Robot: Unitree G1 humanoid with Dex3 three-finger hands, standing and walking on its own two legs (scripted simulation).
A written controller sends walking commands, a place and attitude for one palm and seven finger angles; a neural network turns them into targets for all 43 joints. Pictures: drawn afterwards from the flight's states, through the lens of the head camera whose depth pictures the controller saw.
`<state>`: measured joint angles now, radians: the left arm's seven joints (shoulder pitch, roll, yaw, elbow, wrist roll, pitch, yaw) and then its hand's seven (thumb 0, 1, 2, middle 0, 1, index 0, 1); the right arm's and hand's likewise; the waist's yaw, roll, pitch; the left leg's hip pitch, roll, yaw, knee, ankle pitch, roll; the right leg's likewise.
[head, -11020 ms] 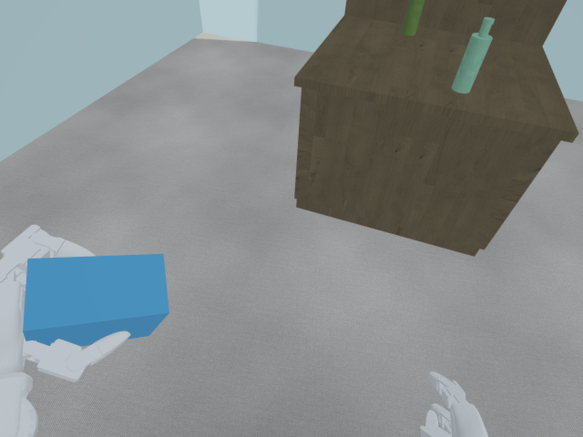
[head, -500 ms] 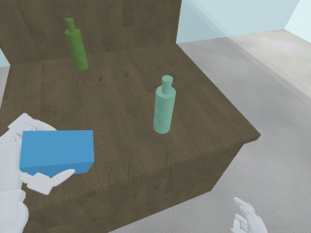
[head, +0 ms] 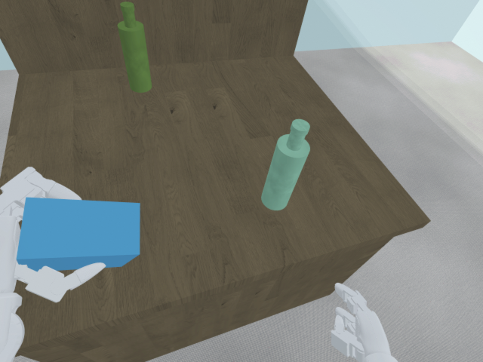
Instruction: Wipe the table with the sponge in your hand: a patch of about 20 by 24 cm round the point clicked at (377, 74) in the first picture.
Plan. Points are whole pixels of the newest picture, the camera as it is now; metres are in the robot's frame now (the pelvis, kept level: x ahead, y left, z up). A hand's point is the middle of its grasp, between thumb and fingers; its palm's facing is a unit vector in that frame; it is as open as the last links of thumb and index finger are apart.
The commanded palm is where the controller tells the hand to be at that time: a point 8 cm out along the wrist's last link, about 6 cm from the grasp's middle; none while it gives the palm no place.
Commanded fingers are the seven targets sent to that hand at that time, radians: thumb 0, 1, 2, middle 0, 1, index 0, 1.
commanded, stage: come to a stop and stand still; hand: left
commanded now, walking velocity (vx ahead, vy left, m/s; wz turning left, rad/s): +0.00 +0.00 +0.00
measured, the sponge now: (98, 237) +0.23 +0.22 +0.12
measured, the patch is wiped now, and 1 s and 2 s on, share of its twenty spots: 0.00 0.00 0.00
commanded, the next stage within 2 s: look again from close up in 0.14 s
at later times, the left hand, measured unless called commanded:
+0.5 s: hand (67, 249) +0.20 +0.23 +0.15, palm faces +0.36 -0.86 -0.36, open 10.6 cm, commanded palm +0.14 +0.27 +0.18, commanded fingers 0.00 0.10 1.30 -1.20 -1.60 -1.20 -1.60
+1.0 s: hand (121, 243) +0.21 +0.17 +0.16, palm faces +0.35 -0.87 -0.34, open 10.6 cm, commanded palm +0.15 +0.21 +0.18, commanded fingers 0.00 0.10 1.30 -1.20 -1.60 -1.20 -1.60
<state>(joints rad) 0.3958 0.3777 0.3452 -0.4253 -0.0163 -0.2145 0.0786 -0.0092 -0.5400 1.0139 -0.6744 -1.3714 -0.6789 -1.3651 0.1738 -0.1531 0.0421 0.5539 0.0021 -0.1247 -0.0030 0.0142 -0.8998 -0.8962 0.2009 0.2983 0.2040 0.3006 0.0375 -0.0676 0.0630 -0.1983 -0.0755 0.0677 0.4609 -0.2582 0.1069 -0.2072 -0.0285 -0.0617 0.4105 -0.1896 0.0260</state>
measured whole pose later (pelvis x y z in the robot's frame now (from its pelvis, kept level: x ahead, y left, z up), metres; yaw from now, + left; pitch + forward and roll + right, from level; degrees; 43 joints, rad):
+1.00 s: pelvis -0.01 -0.07 +0.00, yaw +0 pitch -1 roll -1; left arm 0.41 0.37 0.34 -0.49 -0.05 -0.20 0.10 -0.01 -0.54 1.02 -0.68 -1.37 -0.68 -1.36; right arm 0.20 -0.17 0.02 0.55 0.01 -0.10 -0.02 0.01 -0.90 -0.90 0.20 0.30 0.20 0.30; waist 0.02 -0.05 0.05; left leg -0.21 0.00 0.04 0.46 -0.23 0.03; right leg -0.22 0.05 -0.09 0.39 -0.17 -0.06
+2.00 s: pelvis -0.02 +0.01 +0.00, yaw +0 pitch -2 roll -1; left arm 0.30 0.43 0.43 -0.48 0.00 -0.23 0.09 -0.01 -0.54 1.02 -0.68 -1.36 -0.68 -1.35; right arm 0.21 -0.16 0.04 0.55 0.00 -0.14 0.02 0.02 -0.90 -0.90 0.20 0.30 0.20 0.30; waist 0.07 -0.07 0.10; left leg -0.22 -0.10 0.07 0.49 -0.25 0.12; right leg -0.23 -0.04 -0.02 0.51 -0.27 -0.02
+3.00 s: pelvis -0.07 +0.08 +0.00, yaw +1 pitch -2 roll -1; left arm 0.36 0.41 0.36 -0.51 -0.03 -0.19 0.09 -0.01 -0.54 1.02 -0.68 -1.35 -0.69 -1.35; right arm 0.22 -0.18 -0.02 0.53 0.01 -0.13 0.02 0.02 -0.90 -0.90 0.20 0.30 0.20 0.30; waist 0.02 -0.04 0.09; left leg -0.33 -0.16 -0.01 0.65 -0.20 -0.14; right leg -0.20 -0.03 -0.08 0.45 -0.25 -0.12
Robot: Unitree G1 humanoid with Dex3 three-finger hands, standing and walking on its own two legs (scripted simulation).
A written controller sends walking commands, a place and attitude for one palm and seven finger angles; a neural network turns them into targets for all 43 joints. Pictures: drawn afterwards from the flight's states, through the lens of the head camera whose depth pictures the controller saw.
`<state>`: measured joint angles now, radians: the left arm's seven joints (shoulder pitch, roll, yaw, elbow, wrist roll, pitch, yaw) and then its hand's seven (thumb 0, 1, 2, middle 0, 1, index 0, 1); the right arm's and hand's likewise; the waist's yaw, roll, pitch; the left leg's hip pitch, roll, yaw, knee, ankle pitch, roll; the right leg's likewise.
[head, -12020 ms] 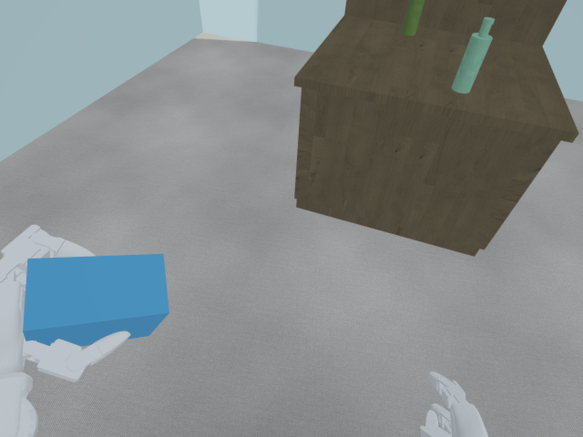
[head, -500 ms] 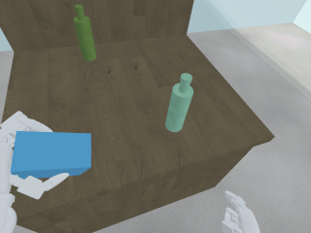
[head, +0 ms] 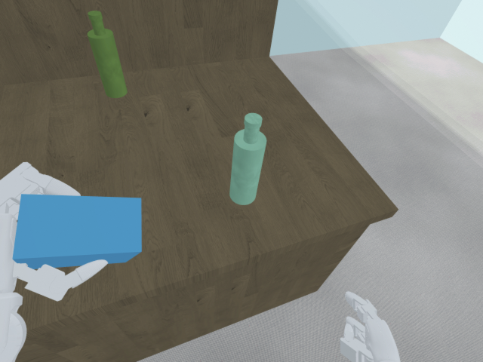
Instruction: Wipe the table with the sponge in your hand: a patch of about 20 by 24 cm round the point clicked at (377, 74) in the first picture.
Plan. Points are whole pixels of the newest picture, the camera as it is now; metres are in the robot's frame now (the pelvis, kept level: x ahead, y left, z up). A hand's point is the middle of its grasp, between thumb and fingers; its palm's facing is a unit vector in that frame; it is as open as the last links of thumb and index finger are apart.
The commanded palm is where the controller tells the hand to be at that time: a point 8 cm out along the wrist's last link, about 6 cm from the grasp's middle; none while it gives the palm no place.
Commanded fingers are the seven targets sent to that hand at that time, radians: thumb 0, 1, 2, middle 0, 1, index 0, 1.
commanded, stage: come to a stop and stand still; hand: left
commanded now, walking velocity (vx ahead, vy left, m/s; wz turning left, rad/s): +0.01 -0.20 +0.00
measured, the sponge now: (99, 233) +0.23 +0.21 +0.14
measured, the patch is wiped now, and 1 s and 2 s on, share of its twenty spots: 0.00 0.00 0.00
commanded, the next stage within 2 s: none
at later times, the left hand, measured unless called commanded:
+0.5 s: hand (61, 215) +0.24 +0.24 +0.17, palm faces +0.38 -0.78 -0.49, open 10.6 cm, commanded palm +0.16 +0.27 +0.17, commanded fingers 0.00 0.10 1.30 -1.20 -1.60 -1.20 -1.60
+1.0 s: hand out of the picture +0.22 +0.34 +0.17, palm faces +0.45 -0.80 -0.40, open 10.6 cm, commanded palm +0.16 +0.35 +0.17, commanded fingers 0.00 0.10 1.30 -1.20 -1.60 -1.20 -1.60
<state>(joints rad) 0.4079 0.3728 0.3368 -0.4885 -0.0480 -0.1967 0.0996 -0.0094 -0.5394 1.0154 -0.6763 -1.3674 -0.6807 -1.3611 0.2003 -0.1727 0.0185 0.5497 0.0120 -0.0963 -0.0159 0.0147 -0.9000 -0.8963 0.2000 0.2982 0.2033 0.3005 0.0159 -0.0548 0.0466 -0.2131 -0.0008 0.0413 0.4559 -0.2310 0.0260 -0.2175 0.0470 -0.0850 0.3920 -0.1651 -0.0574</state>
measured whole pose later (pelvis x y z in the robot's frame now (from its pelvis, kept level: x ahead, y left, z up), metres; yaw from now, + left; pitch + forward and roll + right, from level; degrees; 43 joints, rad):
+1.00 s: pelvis +0.00 +0.07 -0.01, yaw +0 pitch -2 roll -1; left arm 0.30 0.43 0.43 -0.48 0.00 -0.23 0.09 -0.01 -0.54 1.02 -0.68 -1.36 -0.68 -1.35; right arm 0.21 -0.16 0.04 0.55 0.00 -0.14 0.02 0.02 -0.90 -0.90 0.20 0.30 0.20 0.30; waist 0.07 -0.07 0.10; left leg -0.22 -0.10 0.07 0.49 -0.25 0.12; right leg -0.23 -0.04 -0.02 0.51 -0.27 -0.02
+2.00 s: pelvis -0.06 +0.14 +0.00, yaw +1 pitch -2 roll -1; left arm 0.36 0.41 0.36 -0.51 -0.03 -0.19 0.09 -0.01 -0.54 1.02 -0.68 -1.35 -0.69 -1.35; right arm 0.22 -0.18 -0.02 0.53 0.01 -0.13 0.02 0.02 -0.90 -0.90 0.20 0.30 0.20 0.30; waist 0.02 -0.04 0.09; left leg -0.33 -0.16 -0.01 0.65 -0.20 -0.14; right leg -0.20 -0.03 -0.08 0.45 -0.25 -0.12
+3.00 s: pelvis -0.21 +0.20 -0.05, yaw +2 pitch -2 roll +3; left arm 0.36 0.41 0.45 -0.51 0.01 -0.22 0.10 -0.01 -0.54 1.02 -0.68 -1.35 -0.69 -1.34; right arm 0.26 -0.16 -0.03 0.56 -0.01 -0.13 0.00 0.01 -0.90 -0.90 0.20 0.30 0.20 0.30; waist -0.04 -0.10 0.04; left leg -0.28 -0.06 0.02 0.85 -0.50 0.03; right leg -0.47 0.02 -0.05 0.88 -0.38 -0.10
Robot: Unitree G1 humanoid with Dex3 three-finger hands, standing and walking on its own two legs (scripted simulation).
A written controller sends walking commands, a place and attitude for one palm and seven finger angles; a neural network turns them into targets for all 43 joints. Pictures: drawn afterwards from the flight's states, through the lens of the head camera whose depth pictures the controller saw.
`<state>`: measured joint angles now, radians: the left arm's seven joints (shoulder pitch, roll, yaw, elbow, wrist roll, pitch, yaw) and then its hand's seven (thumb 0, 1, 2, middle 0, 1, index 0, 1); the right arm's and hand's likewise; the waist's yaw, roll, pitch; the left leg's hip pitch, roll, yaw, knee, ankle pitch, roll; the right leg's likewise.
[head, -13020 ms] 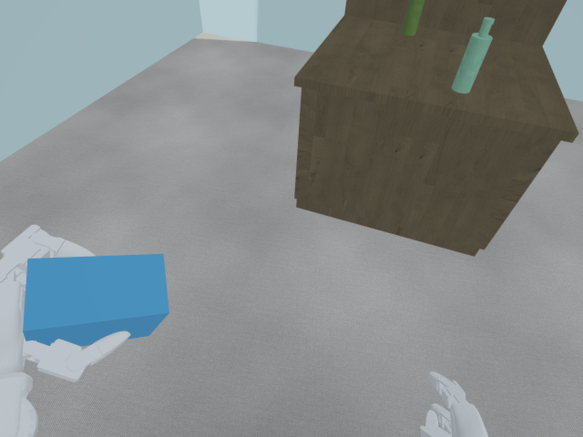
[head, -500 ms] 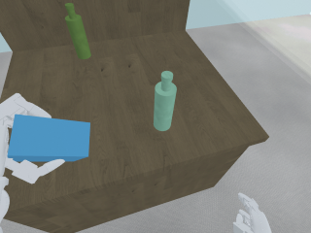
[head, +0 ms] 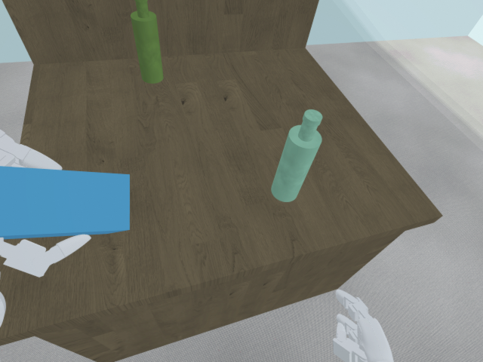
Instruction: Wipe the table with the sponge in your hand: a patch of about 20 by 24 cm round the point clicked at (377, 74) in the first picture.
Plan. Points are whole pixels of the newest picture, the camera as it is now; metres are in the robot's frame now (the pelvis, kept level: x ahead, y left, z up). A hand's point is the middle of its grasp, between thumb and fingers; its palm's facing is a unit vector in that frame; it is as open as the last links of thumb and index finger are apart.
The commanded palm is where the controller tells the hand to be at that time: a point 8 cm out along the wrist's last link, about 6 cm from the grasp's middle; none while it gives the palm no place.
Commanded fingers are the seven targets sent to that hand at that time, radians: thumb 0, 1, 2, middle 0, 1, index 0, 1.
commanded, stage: come to a stop and stand still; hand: left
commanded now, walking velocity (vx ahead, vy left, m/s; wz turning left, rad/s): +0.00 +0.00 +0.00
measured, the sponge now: (82, 206) +0.24 +0.24 +0.16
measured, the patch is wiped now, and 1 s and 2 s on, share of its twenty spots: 0.00 0.00 0.00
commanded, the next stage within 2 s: none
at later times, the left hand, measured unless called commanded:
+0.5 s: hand (20, 237) +0.19 +0.27 +0.18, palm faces +0.37 -0.84 -0.39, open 10.6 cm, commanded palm +0.13 +0.31 +0.18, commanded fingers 0.00 0.10 1.30 -1.20 -1.60 -1.20 -1.60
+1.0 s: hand out of the picture +0.17 +0.31 +0.18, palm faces +0.36 -0.84 -0.40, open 10.6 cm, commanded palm +0.10 +0.35 +0.18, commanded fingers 0.00 0.10 1.30 -1.20 -1.60 -1.20 -1.60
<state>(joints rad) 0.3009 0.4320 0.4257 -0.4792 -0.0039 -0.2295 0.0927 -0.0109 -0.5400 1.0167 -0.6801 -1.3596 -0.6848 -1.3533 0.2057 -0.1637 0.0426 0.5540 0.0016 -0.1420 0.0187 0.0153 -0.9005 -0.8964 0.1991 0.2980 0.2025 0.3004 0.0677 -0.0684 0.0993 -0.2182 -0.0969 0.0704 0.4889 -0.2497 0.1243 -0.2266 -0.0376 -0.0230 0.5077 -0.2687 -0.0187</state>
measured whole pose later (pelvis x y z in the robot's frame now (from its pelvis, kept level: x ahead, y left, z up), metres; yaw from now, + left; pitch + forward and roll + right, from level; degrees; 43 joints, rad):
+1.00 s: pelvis -0.06 +0.07 +0.01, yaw +1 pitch -2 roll -1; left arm 0.36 0.41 0.36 -0.51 -0.03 -0.19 0.09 -0.01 -0.54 1.02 -0.68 -1.35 -0.69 -1.35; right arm 0.22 -0.18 -0.02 0.53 0.01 -0.13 0.02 0.02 -0.90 -0.90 0.20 0.30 0.20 0.30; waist 0.02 -0.04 0.09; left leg -0.33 -0.16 -0.01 0.65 -0.20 -0.14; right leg -0.20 -0.03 -0.08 0.45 -0.25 -0.12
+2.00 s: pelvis -0.21 +0.12 -0.04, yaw +2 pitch -2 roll +3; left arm 0.36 0.41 0.45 -0.51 0.01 -0.22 0.10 -0.01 -0.54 1.02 -0.68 -1.35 -0.69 -1.34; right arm 0.26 -0.16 -0.03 0.56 -0.01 -0.13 0.00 0.01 -0.90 -0.90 0.20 0.30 0.20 0.30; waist -0.04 -0.10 0.04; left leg -0.28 -0.06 0.02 0.85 -0.50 0.03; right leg -0.47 0.02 -0.05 0.88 -0.38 -0.10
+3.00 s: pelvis -0.40 +0.11 -0.03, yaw +7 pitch -3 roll +0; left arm 0.42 0.42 0.45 -0.52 -0.06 -0.22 0.06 -0.01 -0.54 1.02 -0.69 -1.33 -0.70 -1.33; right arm 0.23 -0.18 -0.04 0.60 0.03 -0.07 0.03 0.01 -0.90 -0.90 0.20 0.30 0.20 0.30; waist -0.04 0.00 0.06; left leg -0.56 -0.06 -0.08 1.40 -0.32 0.01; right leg -0.41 0.14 -0.09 0.73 -0.29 -0.16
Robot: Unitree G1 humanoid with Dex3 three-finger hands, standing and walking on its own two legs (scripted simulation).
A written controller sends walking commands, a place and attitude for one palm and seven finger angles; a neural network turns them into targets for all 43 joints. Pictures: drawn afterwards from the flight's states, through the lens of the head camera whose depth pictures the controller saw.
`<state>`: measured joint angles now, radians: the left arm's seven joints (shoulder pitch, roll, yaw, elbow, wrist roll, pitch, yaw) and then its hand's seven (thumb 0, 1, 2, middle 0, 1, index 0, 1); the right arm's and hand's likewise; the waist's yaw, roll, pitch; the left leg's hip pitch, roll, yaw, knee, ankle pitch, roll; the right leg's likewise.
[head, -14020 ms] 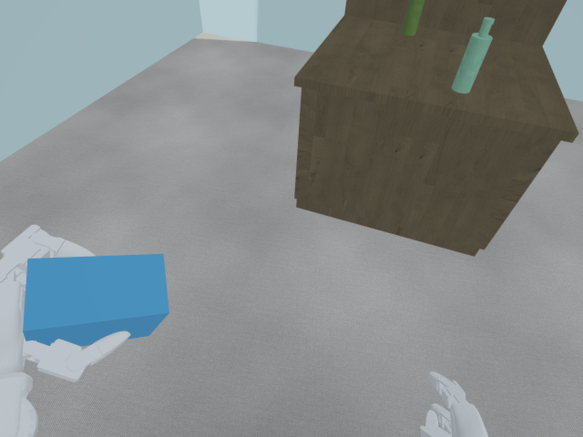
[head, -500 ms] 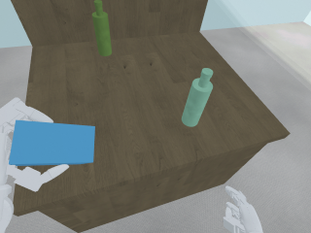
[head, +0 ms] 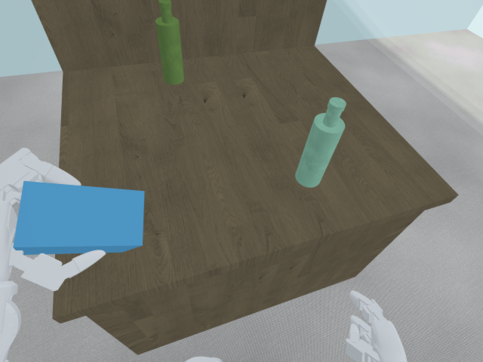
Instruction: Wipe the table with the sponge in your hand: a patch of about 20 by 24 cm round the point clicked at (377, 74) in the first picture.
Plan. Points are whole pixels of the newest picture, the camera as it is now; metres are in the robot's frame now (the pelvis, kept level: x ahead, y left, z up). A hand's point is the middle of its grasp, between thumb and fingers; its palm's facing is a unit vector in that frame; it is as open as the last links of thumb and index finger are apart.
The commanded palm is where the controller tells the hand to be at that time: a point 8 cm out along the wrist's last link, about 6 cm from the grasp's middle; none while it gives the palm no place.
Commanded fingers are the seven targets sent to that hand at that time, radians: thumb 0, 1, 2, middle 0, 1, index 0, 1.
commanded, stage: come to a stop and stand still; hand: left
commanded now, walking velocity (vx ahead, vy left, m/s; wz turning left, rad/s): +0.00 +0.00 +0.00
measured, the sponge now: (99, 223) +0.24 +0.21 +0.15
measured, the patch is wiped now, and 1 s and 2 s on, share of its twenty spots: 0.00 0.00 0.00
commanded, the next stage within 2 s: none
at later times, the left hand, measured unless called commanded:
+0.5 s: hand out of the picture +0.16 +0.30 +0.15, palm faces +0.39 -0.82 -0.42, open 10.6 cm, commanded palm +0.12 +0.32 +0.18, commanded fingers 0.00 0.10 1.30 -1.20 -1.60 -1.20 -1.60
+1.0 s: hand out of the picture +0.08 +0.31 +0.15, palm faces +0.42 -0.80 -0.42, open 10.6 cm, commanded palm +0.01 +0.34 +0.18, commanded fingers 0.00 0.10 1.30 -1.20 -1.60 -1.20 -1.60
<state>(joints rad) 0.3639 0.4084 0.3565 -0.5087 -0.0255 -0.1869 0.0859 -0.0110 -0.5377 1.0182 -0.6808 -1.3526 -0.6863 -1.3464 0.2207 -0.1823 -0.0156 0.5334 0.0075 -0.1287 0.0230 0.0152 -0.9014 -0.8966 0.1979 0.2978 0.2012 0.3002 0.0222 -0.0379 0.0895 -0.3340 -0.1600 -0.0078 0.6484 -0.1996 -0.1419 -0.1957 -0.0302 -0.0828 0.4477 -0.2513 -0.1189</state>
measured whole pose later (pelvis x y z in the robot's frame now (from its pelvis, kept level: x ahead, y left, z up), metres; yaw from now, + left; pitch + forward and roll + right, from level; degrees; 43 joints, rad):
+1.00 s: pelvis -0.15 +0.06 -0.04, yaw +0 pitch -2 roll +3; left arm 0.36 0.41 0.45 -0.51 0.01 -0.22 0.10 -0.01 -0.54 1.02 -0.68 -1.35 -0.69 -1.34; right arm 0.26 -0.16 -0.03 0.56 -0.01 -0.13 0.00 0.01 -0.90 -0.90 0.20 0.30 0.20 0.30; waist -0.04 -0.10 0.04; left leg -0.28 -0.06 0.02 0.85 -0.50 0.03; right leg -0.47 0.02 -0.05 0.88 -0.38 -0.10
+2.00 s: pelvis -0.34 +0.04 -0.04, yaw +5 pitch -3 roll +0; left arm 0.42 0.42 0.45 -0.52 -0.06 -0.22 0.06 -0.01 -0.54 1.02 -0.69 -1.33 -0.70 -1.33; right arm 0.23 -0.18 -0.04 0.60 0.03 -0.07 0.03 0.01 -0.90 -0.90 0.20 0.30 0.20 0.30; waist -0.04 0.00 0.06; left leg -0.56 -0.06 -0.08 1.40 -0.32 0.01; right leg -0.41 0.14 -0.09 0.73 -0.29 -0.16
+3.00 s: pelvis -0.33 -0.10 -0.03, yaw +1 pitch -1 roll +0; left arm 0.44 0.48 0.47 -0.47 -0.03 -0.22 0.12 -0.01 -0.54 1.02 -0.70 -1.32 -0.70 -1.32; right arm 0.28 -0.17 -0.02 0.55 0.03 -0.14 0.00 0.01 -0.90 -0.90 0.20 0.30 0.20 0.30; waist 0.01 0.05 0.06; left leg -0.20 0.21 0.09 0.71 -0.45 -0.03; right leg -0.41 -0.04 -0.05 0.68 -0.27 -0.02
